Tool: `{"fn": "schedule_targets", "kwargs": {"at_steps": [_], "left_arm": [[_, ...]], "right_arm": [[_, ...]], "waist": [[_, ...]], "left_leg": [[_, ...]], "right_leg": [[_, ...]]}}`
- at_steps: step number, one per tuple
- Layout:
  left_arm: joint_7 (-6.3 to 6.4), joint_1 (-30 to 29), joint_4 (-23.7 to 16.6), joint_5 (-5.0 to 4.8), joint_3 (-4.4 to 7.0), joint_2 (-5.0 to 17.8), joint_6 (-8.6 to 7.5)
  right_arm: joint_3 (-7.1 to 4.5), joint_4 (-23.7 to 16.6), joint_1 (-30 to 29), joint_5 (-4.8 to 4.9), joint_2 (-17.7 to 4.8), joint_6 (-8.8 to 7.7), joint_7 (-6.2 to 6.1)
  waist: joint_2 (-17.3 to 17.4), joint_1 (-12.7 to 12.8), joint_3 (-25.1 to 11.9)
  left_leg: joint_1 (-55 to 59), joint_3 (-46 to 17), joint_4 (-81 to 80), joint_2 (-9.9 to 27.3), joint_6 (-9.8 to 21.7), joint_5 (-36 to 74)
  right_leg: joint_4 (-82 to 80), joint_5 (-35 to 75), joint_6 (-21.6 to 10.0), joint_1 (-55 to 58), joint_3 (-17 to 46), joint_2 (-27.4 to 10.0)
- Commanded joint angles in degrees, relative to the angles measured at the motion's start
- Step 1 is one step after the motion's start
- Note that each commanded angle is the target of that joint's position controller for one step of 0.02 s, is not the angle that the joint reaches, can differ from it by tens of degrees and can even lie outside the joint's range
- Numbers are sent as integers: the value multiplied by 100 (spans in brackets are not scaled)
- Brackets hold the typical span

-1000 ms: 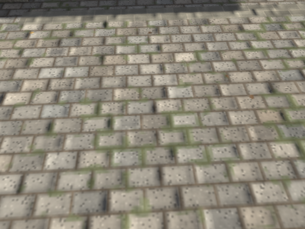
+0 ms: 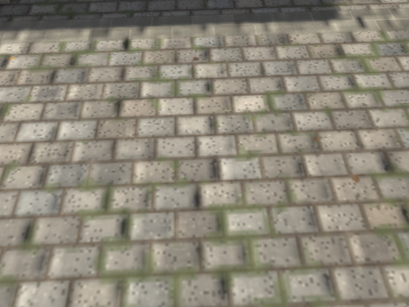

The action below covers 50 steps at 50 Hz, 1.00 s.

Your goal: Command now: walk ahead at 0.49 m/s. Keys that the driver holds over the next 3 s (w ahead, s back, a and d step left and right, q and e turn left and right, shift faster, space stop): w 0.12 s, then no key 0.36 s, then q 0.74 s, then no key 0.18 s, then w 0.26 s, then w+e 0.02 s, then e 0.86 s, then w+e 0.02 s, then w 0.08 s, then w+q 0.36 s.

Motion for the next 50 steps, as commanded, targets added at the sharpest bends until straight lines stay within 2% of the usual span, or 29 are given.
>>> {"fn": "schedule_targets", "kwargs": {"at_steps": [1,2,3,4,6,9,12,15,18,20,22,23,24,25,26,27,28,29,30,32,38,42,44,45,46,47,48,49,50], "left_arm": [[-42,275,-412,-1,170,712,-42],[-58,-314,-630,36,214,878,-61],[-93,-663,-698,63,229,884,-80],[-113,-728,-684,83,233,778,-41],[-180,-540,-621,151,179,466,106],[-184,-770,-684,146,176,380,206],[-159,-1369,-836,89,150,369,238],[-129,-1898,-902,12,85,289,251],[-52,-2139,-882,6,69,345,251],[0,-2093,-822,36,81,405,216],[58,-1599,-591,53,115,441,137],[84,-1188,-431,84,141,504,49],[107,-631,-292,150,222,885,-37],[115,-450,-252,118,258,1032,21],[70,-598,-335,-46,200,757,92],[71,-1005,-445,-63,203,776,124],[108,-1340,-528,-40,203,771,167],[169,-1518,-567,-18,194,727,200],[218,-1631,-580,-12,199,697,231],[242,-1663,-632,21,222,682,261],[286,-1621,-703,87,329,914,377],[283,-1684,-771,92,411,1110,475],[288,-1767,-802,73,459,1219,521],[288,-1865,-828,43,482,1260,552],[270,-1823,-814,50,497,1221,586],[211,-1550,-756,74,493,1025,650],[224,-1753,-1155,-11,388,605,671],[247,-2393,-1279,78,409,806,702],[189,-2256,-1269,-3,402,727,704]], "right_arm": [[-445,534,2468,90,-1288,39,-25],[-376,403,1703,170,-1010,27,-8],[-305,366,1371,156,-690,-20,23],[-246,444,1348,114,-511,-84,26],[-173,650,1543,116,-361,-194,-9],[-166,878,1901,130,-546,-321,-14],[-98,1005,2110,122,-556,-280,-10],[-32,1117,2367,136,-528,-200,-59],[4,1243,2590,95,-516,-123,-120],[14,1286,2553,58,-502,-82,-164],[12,1304,2399,88,-499,-67,-208],[6,1328,2387,133,-514,-73,-213],[41,1236,2557,173,-424,-110,-234],[162,1394,3430,380,167,-38,-235],[35,1449,3129,302,-280,122,-273],[-59,1283,2575,133,-486,199,-263],[-96,1176,2205,20,-446,249,-225],[-118,1121,2044,4,-377,311,-191],[-125,1098,2075,-5,-285,375,-169],[-151,1125,2222,3,-191,458,-167],[-206,689,1619,23,-227,659,-167],[-226,426,1483,58,-290,675,-108],[-246,356,1627,78,-322,652,-74],[-253,378,1849,75,-311,635,-58],[-280,407,2016,62,-370,608,-45],[-329,346,2035,31,-585,554,-54],[-509,78,1925,43,-1422,557,-110],[-532,215,2139,-53,-1396,558,-212],[-488,170,1821,-13,-1216,540,-275]], "waist": [[478,-856,-1814],[212,-561,-749],[-35,-455,-275],[-205,-255,-32],[-89,2,-44],[7,86,58],[221,0,-37],[448,-237,-191],[543,-392,-261],[553,-360,-231],[443,-126,-252],[216,73,-378],[-191,102,-936],[-1151,-132,-1717],[-892,41,-1785],[-604,-46,-1120],[-393,-144,-733],[-356,-266,-442],[-456,-394,-375],[-397,-456,-533],[-679,-305,-596],[-673,-229,-719],[-634,-280,-750],[-533,-402,-733],[-267,-463,-602],[630,-436,-363],[2064,-441,26],[1112,-613,378],[766,-283,292]], "left_leg": [[4233,-4899,-1406,2578,1487,-1422],[3243,-4039,-1847,2409,1258,-2050],[2457,-3522,-2116,2194,1079,-1674],[1926,-3019,-2225,1965,888,-1001],[1347,-2304,-2386,1652,651,-245],[1208,-1464,-2273,1513,589,2382],[1403,-780,-1959,1179,251,4121],[1699,-555,-1731,1019,-54,4367],[2188,-669,-1458,1184,-16,4236],[2375,-828,-1155,1361,99,4193],[2457,-976,-593,1390,42,4037],[2317,-921,-45,1224,-120,3501],[1738,-799,695,1009,-309,1988],[911,-545,1922,351,-479,-1605],[678,-685,2526,107,-519,-3141],[418,-826,2968,172,-568,-3080],[267,-875,3118,266,-610,-2712],[307,-912,3058,396,-664,-2342],[453,-875,3001,460,-735,-2052],[557,-709,3128,389,-836,-1866],[334,-473,2236,522,-828,-1844],[624,-299,1601,509,-700,-1932],[966,-220,1066,479,-562,-1870],[1345,-160,506,435,-462,-1575],[1685,-338,-196,411,-348,-1318],[1749,-1372,-1407,940,-201,-1441],[1526,-3988,-2229,2591,422,-1401],[816,-3711,-2269,2561,743,-739],[670,-3060,-2021,2130,652,-610]], "right_leg": [[4723,-95,-71,-3863,466,-50],[4400,599,-136,-4192,497,-471],[4085,911,-150,-4016,425,-628],[3806,1018,-120,-3753,441,-788],[3324,1079,25,-3200,390,-953],[2784,1307,237,-3268,99,-982],[1819,1918,350,-3341,-192,-920],[875,2455,361,-3096,-403,-728],[385,2459,318,-3002,-398,-611],[88,2085,218,-2829,-321,-563],[-715,2106,64,-2261,-261,-482],[-1421,3058,-7,-1614,-106,-608],[-1038,5574,-167,-477,585,-1451],[-759,7608,-1214,577,1688,-2756],[-1147,6682,-1560,62,2086,-2959],[-1529,5510,-1480,-620,1826,-2748],[-1820,4536,-1281,-1105,1585,-2540],[-2065,4074,-1081,-1583,1203,-2351],[-2187,3669,-928,-1907,889,-2162],[-2169,3531,-883,-2040,502,-2009],[-2283,1710,-902,-2076,218,-2141],[-2208,1233,-872,-2050,162,-2373],[-2093,1027,-719,-2126,80,-2447],[-1913,902,-544,-2319,-73,-2405],[-1502,718,-261,-2633,-321,-2285],[-451,177,173,-3061,-812,-1859],[739,-864,662,-4457,-1154,-649],[1776,-533,659,-4211,-243,-709],[2058,15,634,-4001,5,-729]]}}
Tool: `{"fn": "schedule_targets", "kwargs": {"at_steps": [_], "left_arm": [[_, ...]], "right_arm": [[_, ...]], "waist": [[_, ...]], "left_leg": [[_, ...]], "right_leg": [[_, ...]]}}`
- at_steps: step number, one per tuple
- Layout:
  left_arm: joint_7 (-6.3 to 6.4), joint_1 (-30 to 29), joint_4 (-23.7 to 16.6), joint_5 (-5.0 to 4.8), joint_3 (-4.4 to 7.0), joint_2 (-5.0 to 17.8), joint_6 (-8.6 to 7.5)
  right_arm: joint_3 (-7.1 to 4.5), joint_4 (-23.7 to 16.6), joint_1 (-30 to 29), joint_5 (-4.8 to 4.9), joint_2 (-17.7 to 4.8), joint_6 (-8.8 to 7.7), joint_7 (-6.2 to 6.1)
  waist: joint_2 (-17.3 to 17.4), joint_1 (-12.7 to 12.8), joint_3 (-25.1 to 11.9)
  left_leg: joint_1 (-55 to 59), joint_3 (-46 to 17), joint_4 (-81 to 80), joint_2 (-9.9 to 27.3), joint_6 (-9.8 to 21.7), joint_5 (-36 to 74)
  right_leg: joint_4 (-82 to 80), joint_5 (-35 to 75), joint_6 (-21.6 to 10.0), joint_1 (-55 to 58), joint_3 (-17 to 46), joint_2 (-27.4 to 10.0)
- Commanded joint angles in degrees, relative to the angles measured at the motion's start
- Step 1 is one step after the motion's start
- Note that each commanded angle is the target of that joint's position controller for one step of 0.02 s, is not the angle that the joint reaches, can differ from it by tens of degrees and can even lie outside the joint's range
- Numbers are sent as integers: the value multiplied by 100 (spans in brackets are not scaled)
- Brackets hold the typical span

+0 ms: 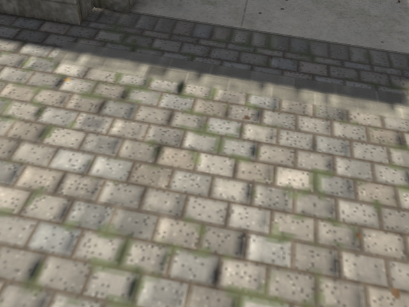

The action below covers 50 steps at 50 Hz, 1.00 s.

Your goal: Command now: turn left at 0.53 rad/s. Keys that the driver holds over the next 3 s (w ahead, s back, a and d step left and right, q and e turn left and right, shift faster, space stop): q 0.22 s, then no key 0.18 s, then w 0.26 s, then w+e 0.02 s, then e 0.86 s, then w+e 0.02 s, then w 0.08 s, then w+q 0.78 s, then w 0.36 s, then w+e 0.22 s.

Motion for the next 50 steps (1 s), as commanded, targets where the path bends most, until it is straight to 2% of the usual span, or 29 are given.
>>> {"fn": "schedule_targets", "kwargs": {"at_steps": [1,2,3,4,6,11,16,20,21,22,23,24,25,26,27,28,30,33,35,38,41,43,44,45,46,47,48,49,50], "left_arm": [[-85,-205,-492,-58,59,325,-52],[-111,-97,-425,21,98,418,-86],[-143,59,-343,102,117,467,-101],[-159,82,-355,103,132,466,-101],[-144,-19,-448,45,114,377,-87],[-83,-366,-707,-19,72,381,-47],[-72,-271,-759,-61,10,336,-63],[-53,-39,-762,-112,-22,331,-91],[-64,163,-717,-90,-42,288,-119],[-81,407,-643,-46,-67,200,-161],[-84,518,-604,11,-77,209,-218],[-66,794,-596,108,-50,513,-279],[-108,875,-575,113,105,1223,-309],[-138,834,-439,155,146,1163,-323],[-167,509,-471,63,62,817,-376],[-197,322,-489,6,37,664,-430],[-223,433,-435,-36,19,525,-543],[-279,996,-177,-30,42,490,-665],[-286,1305,-45,-31,31,438,-692],[-250,1594,118,3,25,481,-695],[-250,1536,73,24,70,657,-626],[-237,1315,-35,-1,97,721,-569],[-230,1108,-102,-57,114,749,-549],[-239,1057,-178,-135,91,626,-565],[-218,1087,-459,-194,-22,203,-577],[-136,1693,-442,-228,0,75,-450],[-100,1713,-258,-41,111,494,-303],[-167,1458,-237,21,125,411,-251],[-228,1318,-257,37,118,273,-210]], "right_arm": [[-265,-331,7,23,-1128,-55,-132],[-265,-478,-269,55,-1113,-77,-106],[-235,-554,-337,83,-975,-108,-74],[-222,-571,-216,112,-905,-141,-41],[-249,-531,70,134,-946,-194,-24],[-321,-521,510,95,-1112,-174,-69],[-300,-613,345,23,-1132,-158,-50],[-260,-624,41,10,-1142,-119,-32],[-255,-586,28,36,-1137,-100,-32],[-247,-562,-37,76,-1119,-63,-35],[-187,-570,-44,94,-910,-55,-47],[-70,-644,-5,103,-488,-87,-47],[-92,-740,-224,111,-603,-150,-54],[-183,-785,-466,-62,-992,-212,-20],[-208,-677,-289,-37,-1018,-261,68],[-212,-540,-99,-43,-1013,-291,139],[-206,-402,-64,-133,-934,-330,257],[-133,-530,-614,-73,-684,-367,328],[-94,-618,-981,-63,-588,-391,313],[-6,-666,-1196,-28,-374,-435,252],[1,-692,-1149,80,-466,-446,142],[-38,-632,-786,136,-611,-472,55],[-66,-538,-412,115,-679,-514,2],[-151,-466,1,19,-970,-587,-71],[-251,-515,647,-106,-1489,-634,-157],[-331,-545,520,54,-1868,-502,-143],[-236,-610,393,163,-1353,-444,-113],[-106,-718,-76,156,-927,-444,-117],[-30,-802,-437,116,-720,-427,-137]], "waist": [[772,213,602],[806,277,382],[774,284,122],[654,254,-108],[588,153,-245],[853,-132,-224],[832,-162,-353],[863,-63,-353],[787,30,-466],[691,190,-438],[434,246,-299],[-612,318,-269],[-1197,440,179],[-700,344,723],[-542,64,815],[-513,-67,763],[-505,-34,510],[-423,195,492],[-400,339,572],[-511,402,539],[-684,344,262],[-681,139,89],[-539,-107,-6],[-180,-265,-324],[857,-408,-1138],[1810,-167,-1486],[981,-80,-1210],[681,44,-572],[642,169,-269]], "left_leg": [[-312,-2115,-2164,1415,894,597],[-2,-1911,-2046,1182,800,992],[265,-1753,-1888,1072,828,1722],[519,-1745,-1761,1071,860,2250],[930,-1824,-1621,1096,914,2710],[1406,-2314,-1516,1138,1046,2651],[1032,-2370,-1430,1112,1067,2829],[632,-2492,-1333,1042,906,2918],[510,-2502,-1341,938,827,2075],[129,-2487,-1323,735,691,739],[-573,-2442,-1240,427,448,-781],[-1428,-1805,-97,-116,169,-1748],[-2351,-820,948,-968,36,-1403],[-2283,-1140,1531,-487,32,-904],[-2180,-1132,1760,-344,-26,-451],[-2136,-972,1900,-260,-125,-134],[-2140,-554,2202,-87,-257,264],[-2542,-264,2028,170,-397,629],[-2536,-103,1541,263,-527,720],[-1865,65,692,104,-629,628],[-1052,151,270,-145,-511,559],[-378,1,-233,-221,-381,759],[255,-39,-882,-216,-319,1201],[1207,-408,-1234,257,-203,1632],[2476,-1750,-1156,1904,69,3004],[2461,-2861,-1272,2888,792,4148],[1932,-2625,-1313,2631,894,3472],[1310,-1998,-1515,2248,765,2932],[871,-1469,-1721,1940,623,2666]], "right_leg": [[1378,95,107,-889,971,139],[1547,389,55,-940,967,220],[1737,486,53,-897,949,256],[1874,482,71,-876,969,286],[1845,465,147,-1010,1033,259],[1033,154,265,-1105,1142,288],[373,-122,128,-217,1069,361],[-506,-152,-42,701,988,486],[-1016,-10,-104,1110,913,532],[-1807,321,-184,1722,782,598],[-2409,329,-283,2386,1046,388],[-3120,-1014,-513,2951,2492,-809],[-3938,-2254,-1016,2591,4188,-1757],[-3984,-2411,-1293,1859,4265,-1849],[-3994,-2121,-1203,1766,3853,-1515],[-3977,-1575,-1042,1875,3340,-1208],[-3926,-687,-992,2146,2700,-892],[-3912,6,-1104,2540,2388,-845],[-3830,672,-1192,2576,2320,-805],[-3237,2793,-1206,2326,2005,-691],[-2479,4339,-1093,2047,1998,-653],[-2084,4343,-911,1902,2281,-640],[-1705,4024,-741,1690,2284,-498],[-983,3419,-527,1263,2115,-205],[473,1234,-310,443,1634,201],[1546,-1589,-253,-294,977,918],[2216,-1465,-291,-302,1233,496],[2332,-1020,-276,-387,1243,360],[2248,-629,-205,-335,1219,217]]}}
Over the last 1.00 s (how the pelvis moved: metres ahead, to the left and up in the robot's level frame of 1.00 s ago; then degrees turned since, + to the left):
0.21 -0.01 0.02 16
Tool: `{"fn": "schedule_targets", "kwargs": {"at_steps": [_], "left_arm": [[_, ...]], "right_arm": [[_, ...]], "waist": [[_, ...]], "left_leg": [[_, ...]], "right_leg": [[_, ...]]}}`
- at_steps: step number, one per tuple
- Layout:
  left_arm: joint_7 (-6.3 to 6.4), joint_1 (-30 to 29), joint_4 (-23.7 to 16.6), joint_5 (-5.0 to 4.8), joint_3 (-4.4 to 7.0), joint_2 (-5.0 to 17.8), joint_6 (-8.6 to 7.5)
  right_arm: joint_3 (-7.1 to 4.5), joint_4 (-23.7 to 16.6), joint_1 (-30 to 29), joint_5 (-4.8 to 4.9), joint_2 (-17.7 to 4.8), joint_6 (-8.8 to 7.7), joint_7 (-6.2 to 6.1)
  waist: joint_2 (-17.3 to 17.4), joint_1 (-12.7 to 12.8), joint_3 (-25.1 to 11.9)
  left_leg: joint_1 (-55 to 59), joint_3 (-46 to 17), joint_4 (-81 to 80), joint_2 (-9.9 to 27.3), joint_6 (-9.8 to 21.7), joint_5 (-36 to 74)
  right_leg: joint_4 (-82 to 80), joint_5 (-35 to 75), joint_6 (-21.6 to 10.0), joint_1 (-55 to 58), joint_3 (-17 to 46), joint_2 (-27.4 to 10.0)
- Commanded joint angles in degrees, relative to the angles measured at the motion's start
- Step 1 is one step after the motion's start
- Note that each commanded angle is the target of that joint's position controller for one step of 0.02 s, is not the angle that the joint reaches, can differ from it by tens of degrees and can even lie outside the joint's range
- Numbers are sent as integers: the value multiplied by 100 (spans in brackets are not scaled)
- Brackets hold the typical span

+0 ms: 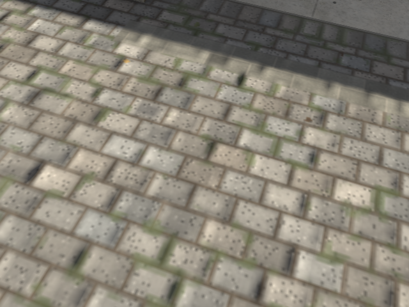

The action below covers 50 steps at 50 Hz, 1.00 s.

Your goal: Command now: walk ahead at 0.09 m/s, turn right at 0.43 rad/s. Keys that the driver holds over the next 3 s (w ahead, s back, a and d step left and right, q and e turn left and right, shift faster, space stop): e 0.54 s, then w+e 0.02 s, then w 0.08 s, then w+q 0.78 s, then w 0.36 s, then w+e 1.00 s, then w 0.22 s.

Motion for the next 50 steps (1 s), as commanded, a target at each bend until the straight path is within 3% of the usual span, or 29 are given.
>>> {"fn": "schedule_targets", "kwargs": {"at_steps": [1,2,4,10,16,19,20,21,22,23,24,25,27,29,31,32,34,41,43,45,46,47,48,49,50], "left_arm": [[-87,134,-321,111,155,406,127],[-130,195,-312,132,162,386,178],[-166,194,-370,102,192,401,248],[-305,-672,-843,129,149,390,457],[-391,-1206,-1285,57,88,426,454],[-377,-1099,-1402,30,88,425,359],[-343,-902,-1348,55,103,507,281],[-265,-634,-1310,138,204,947,182],[-217,-569,-1452,81,398,1817,152],[-164,-123,-1310,37,439,1652,178],[-118,-379,-1318,20,342,1382,202],[-92,-848,-1397,15,268,1161,238],[-68,-1298,-1556,-33,191,927,232],[-124,-1000,-1507,-33,191,934,181],[-163,-756,-1417,11,191,944,126],[-171,-646,-1365,36,185,941,100],[-164,-488,-1248,77,143,872,19],[-154,-283,-1014,128,166,1089,-223],[-150,-399,-1001,104,174,1112,-259],[-145,-587,-991,63,160,1062,-274],[-135,-623,-997,114,106,890,-294],[-151,-840,-1146,165,-23,494,-328],[-195,-1061,-1473,156,-42,484,-385],[-200,-1032,-1388,249,30,831,-373],[-262,-1036,-1320,210,30,836,-400]], "right_arm": [[-121,-252,422,-3,-592,22,-111],[-121,-239,439,-30,-605,11,-134],[-127,-214,562,-41,-633,-39,-140],[-171,-187,684,-87,-774,13,-135],[-298,-195,782,-123,-1131,112,-2],[-367,-180,760,-59,-1284,188,45],[-384,-115,904,-62,-1259,238,56],[-341,-128,1123,-81,-1014,293,91],[-210,-598,851,-42,-584,340,75],[-243,-605,426,-111,-863,429,23],[-251,-584,482,-36,-832,456,46],[-257,-514,562,26,-837,419,62],[-312,-419,745,-121,-999,389,80],[-316,-395,870,-158,-979,406,161],[-292,-455,647,-147,-905,429,239],[-285,-488,515,-152,-895,423,268],[-245,-446,465,-157,-812,366,321],[-181,-488,238,-63,-786,186,405],[-168,-460,396,-42,-759,138,414],[-167,-264,934,-60,-702,57,387],[-212,-59,1491,-73,-811,0,348],[-314,113,2242,-152,-1220,-78,286],[-476,118,2529,-50,-1877,-99,289],[-419,101,2285,-20,-1563,-79,316],[-362,-16,1927,-1,-1329,-93,335]], "waist": [[833,-247,-452],[937,-209,-455],[820,-152,-624],[854,-302,-482],[908,-481,-557],[816,-364,-642],[535,-282,-702],[-576,-242,-756],[-1866,-233,-501],[-876,147,-639],[-661,-97,-537],[-483,-331,-372],[-561,-493,-526],[-340,-438,-861],[-465,-296,-633],[-557,-235,-462],[-567,-187,-339],[-433,-94,8],[-340,-230,90],[-87,-579,64],[153,-797,-64],[1185,-1104,-245],[2031,-1069,-120],[1069,-841,71],[649,-670,143]], "left_leg": [[1061,-1249,-1433,1674,645,1937],[928,-929,-1424,1535,673,2366],[940,-614,-1361,1563,793,2885],[1037,-295,-1538,1743,945,1417],[965,-8,-1161,1943,890,1216],[971,210,-557,1946,569,1227],[718,429,-102,1804,245,881],[11,868,1148,1317,-163,-184],[-1610,838,2186,177,-580,-2634],[-1669,-82,3094,246,-596,-2663],[-1668,-310,3326,289,-578,-2204],[-1580,-449,3170,358,-537,-1638],[-1391,-388,3189,249,-523,-1102],[-1302,-371,3132,215,-545,-933],[-1496,-354,2672,244,-553,-821],[-1571,-345,2417,244,-557,-785],[-1464,-294,1906,274,-531,-673],[-659,-162,782,183,-96,-906],[-147,-98,428,111,67,-883],[981,44,-285,-89,206,-581],[1753,-220,-521,-81,272,-827],[2428,-1847,-1418,984,506,-1853],[2905,-4521,-2252,2042,1201,-2763],[2667,-4444,-2139,2092,1361,-2633],[2402,-3858,-1992,1804,1285,-2113]], "right_leg": [[994,450,71,-1084,-42,-409],[1142,650,146,-978,-148,-352],[1249,825,231,-943,-178,-276],[188,1103,338,-1222,-296,-465],[-1100,726,141,-424,-720,-393],[-2234,1053,-35,196,-840,-270],[-2958,1625,-104,711,-681,-222],[-3862,2017,-294,1311,599,-1031],[-3974,4119,-1178,1555,2802,-2555],[-3771,4449,-1653,1526,2414,-2509],[-3730,4258,-1577,1334,1924,-2155],[-3807,3858,-1308,1117,1510,-1736],[-3731,4196,-1103,1142,1151,-1304],[-3967,2768,-1150,1315,1275,-1227],[-4379,926,-1181,1355,1581,-1221],[-4530,519,-1189,1355,1719,-1253],[-4685,463,-1155,1398,1690,-1338],[-4781,43,-1109,975,1396,-1617],[-4725,23,-1051,703,1208,-1650],[-4228,110,-866,131,752,-1445],[-3550,370,-727,-280,426,-1205],[-1708,948,-455,-915,-388,-622],[-417,166,-231,-2584,-698,192],[320,168,-231,-2812,-122,-145],[456,734,-211,-2738,9,-369]]}}
Over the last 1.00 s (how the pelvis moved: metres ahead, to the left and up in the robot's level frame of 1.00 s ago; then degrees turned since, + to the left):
0.10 0.04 0.00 4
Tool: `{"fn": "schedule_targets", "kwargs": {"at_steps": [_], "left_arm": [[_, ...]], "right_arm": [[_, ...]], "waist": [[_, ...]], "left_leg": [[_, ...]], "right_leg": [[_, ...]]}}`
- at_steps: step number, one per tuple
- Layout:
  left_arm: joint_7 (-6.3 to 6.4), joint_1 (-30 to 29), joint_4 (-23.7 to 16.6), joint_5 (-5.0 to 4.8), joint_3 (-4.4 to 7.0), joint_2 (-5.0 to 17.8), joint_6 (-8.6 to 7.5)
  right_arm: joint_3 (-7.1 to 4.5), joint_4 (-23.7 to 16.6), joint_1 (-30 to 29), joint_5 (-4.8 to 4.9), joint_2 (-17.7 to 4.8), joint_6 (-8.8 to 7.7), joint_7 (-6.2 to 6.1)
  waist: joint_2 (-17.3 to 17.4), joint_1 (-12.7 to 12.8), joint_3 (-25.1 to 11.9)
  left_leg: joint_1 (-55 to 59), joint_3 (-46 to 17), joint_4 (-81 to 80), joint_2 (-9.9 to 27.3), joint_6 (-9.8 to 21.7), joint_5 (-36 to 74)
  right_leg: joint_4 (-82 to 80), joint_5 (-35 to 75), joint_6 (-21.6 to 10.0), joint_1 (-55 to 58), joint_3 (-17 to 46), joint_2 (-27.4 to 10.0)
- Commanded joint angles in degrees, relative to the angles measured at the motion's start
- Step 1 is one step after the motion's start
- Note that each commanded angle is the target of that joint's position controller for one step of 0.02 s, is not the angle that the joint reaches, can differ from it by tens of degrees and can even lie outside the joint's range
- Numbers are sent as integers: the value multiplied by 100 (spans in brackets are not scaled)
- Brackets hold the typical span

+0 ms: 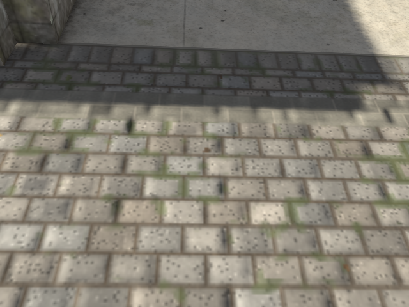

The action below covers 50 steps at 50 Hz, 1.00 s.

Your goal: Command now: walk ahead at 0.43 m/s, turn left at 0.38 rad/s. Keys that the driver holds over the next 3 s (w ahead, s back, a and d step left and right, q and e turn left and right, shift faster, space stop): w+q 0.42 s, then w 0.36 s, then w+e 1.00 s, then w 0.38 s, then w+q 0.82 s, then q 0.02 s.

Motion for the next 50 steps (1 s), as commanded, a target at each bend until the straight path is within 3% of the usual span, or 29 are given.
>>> {"fn": "schedule_targets", "kwargs": {"at_steps": [1,4,6,11,14,16,17,18,19,20,21,22,23,24,26,28,31,36,40,42,43,44,45,46,47,48,49,50], "left_arm": [[-92,-654,-648,-25,93,596,-231],[-136,-715,-615,91,54,504,-121],[-135,-936,-707,79,22,441,-50],[-154,-2040,-1117,-2,-110,301,-34],[-151,-2453,-1308,-67,-142,346,-69],[-102,-2223,-1291,-90,-114,483,-97],[-56,-1823,-1175,-96,-74,592,-114],[13,-1181,-961,-103,1,767,-139],[96,-325,-727,-96,72,919,-189],[210,508,-676,46,163,1256,-244],[225,518,-735,202,255,1690,-216],[183,214,-738,48,231,1361,-146],[161,-211,-761,-12,126,871,-143],[124,-395,-714,-19,54,553,-169],[114,-320,-522,-25,3,429,-243],[51,-111,-344,-84,11,448,-377],[12,89,-155,-142,38,526,-471],[-16,392,116,-180,41,541,-414],[-7,877,390,-168,74,704,-347],[21,926,487,-149,91,792,-282],[37,894,518,-150,99,837,-256],[42,867,554,-183,89,823,-230],[42,809,467,-219,36,670,-246],[20,937,144,-351,-116,67,-270],[87,1097,219,-281,15,421,-204],[102,813,256,-217,93,599,-145],[60,607,255,-220,68,432,-140],[32,545,298,-210,74,334,-94]], "right_arm": [[-250,-99,639,28,-916,-78,-22],[-207,-18,669,124,-777,-153,-102],[-228,89,883,168,-799,-174,-133],[-251,245,1247,125,-799,-124,-190],[-281,275,1336,95,-909,-106,-233],[-304,224,1115,88,-996,-112,-269],[-320,165,888,82,-1069,-120,-274],[-341,125,747,66,-1147,-133,-258],[-352,100,626,90,-1185,-151,-217],[-267,-36,692,130,-840,-180,-169],[-135,-204,1365,304,-171,-145,-188],[-189,-97,1326,84,-720,-88,-208],[-217,-53,975,18,-777,-56,-175],[-183,-62,671,-12,-694,-49,-127],[-157,-71,554,-81,-551,28,-30],[-125,-75,500,-105,-458,99,12],[-76,-252,-75,-140,-404,123,67],[113,-593,-1282,-106,-206,48,160],[147,-769,-1850,-67,-293,3,115],[126,-783,-1791,-80,-363,-36,57],[95,-685,-1465,-100,-412,-71,18],[33,-438,-753,-151,-513,-137,-39],[-86,-165,223,-253,-841,-204,-124],[-231,-139,922,-368,-1438,-218,-220],[-278,-81,896,-158,-1490,-125,-221],[-174,-136,397,-76,-1056,-96,-206],[-82,-173,-5,-38,-678,-134,-183],[-30,-174,-222,-36,-459,-173,-177]], "waist": [[527,-151,544],[606,-58,335],[580,-72,287],[685,-358,474],[772,-468,503],[791,-275,441],[801,-60,306],[765,193,-18],[549,616,-490],[76,876,-1221],[-1346,429,-1886],[-943,307,-1596],[-353,179,-722],[6,161,-270],[-309,15,4],[-335,-47,7],[-267,-29,194],[-212,172,400],[-228,363,448],[-234,277,439],[-228,106,302],[-36,-233,-47],[241,-614,-697],[1299,-740,-1520],[1446,-629,-1641],[857,-415,-809],[731,-269,-228],[728,-126,32]], "left_leg": [[1708,-3080,-1889,1789,975,-960],[1622,-2172,-1865,1273,788,1117],[1609,-1919,-1782,1164,813,2082],[1335,-1718,-1654,890,734,2838],[1361,-1907,-1502,992,666,3165],[1303,-2039,-1338,1091,508,3474],[1169,-2006,-1055,1053,373,3954],[1128,-1960,-399,949,252,4651],[874,-1748,709,657,122,4597],[118,-1535,2226,320,51,3010],[-1539,-945,3916,-529,-77,-1435],[-1996,-935,4482,-184,-1,-1334],[-2035,-859,4466,92,-2,-746],[-1916,-769,4214,261,-25,-400],[-1615,-730,3834,420,-94,-304],[-1540,-713,3616,405,-121,-294],[-2039,-667,3099,492,-204,120],[-1864,-36,1388,665,-355,1174],[-1515,224,661,565,-253,1060],[-1270,248,384,435,-148,681],[-801,273,147,294,-87,525],[175,282,-290,182,24,673],[1617,-298,-350,733,225,513],[3245,-2475,-669,2533,619,-243],[3003,-3699,-1237,2982,905,-267],[2342,-2890,-1301,2681,776,-480],[1646,-2164,-1538,2390,645,-204],[1195,-1610,-1747,2125,446,107]], "right_leg": [[1328,494,31,-2910,314,-378],[1127,1061,350,-2633,119,-417],[1047,1232,512,-2742,9,-399],[-170,1919,641,-2657,-169,-251],[-911,2176,532,-2241,-140,-125],[-1300,2184,375,-1572,-33,-75],[-1465,2012,278,-916,-29,29],[-1519,1756,174,-117,-52,173],[-1813,1842,47,970,-14,72],[-1975,594,-165,2228,1083,-1042],[-2543,-194,-710,3407,3779,-2691],[-2988,-722,-866,2787,4667,-2601],[-3111,-719,-801,1919,3735,-2361],[-3195,-43,-726,1294,2882,-2034],[-3390,1069,-590,657,1865,-1588],[-3464,1982,-669,540,1460,-1526],[-3766,2187,-779,621,1043,-1535],[-3906,2616,-651,563,258,-1199],[-3626,3214,-604,994,320,-1390],[-3258,3785,-580,1270,462,-1489],[-2835,4352,-526,1320,457,-1448],[-1954,4742,-421,1160,271,-1220],[-734,3941,-293,385,101,-928],[1190,1203,-33,-1351,-323,-250],[2107,-541,-71,-2059,75,97],[2326,-182,-129,-2282,395,-267],[2149,224,-116,-2240,371,-462],[1937,472,-86,-2048,336,-583]]}}
Over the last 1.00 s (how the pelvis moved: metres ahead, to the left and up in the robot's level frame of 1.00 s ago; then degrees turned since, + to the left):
0.13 -0.02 0.00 -16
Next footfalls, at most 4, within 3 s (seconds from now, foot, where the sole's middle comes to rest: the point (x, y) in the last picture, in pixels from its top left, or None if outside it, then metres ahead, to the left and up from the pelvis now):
0.40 right None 0.41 -0.06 -0.77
0.90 left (131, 289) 0.58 0.23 -0.77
1.42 right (178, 209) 0.89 0.09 -0.77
1.96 left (155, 144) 1.23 0.20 -0.77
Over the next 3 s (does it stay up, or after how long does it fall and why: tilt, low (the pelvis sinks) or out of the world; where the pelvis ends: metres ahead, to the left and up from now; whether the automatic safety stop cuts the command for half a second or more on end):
stays up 1.56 0.06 -0.02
